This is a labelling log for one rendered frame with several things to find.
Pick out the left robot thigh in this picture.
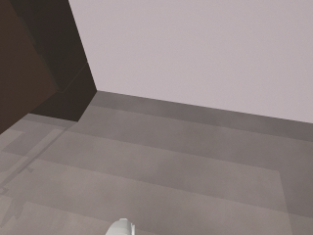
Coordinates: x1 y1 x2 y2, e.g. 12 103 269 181
106 220 135 235

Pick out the cupboard door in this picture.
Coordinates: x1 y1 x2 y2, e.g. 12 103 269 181
0 0 57 134

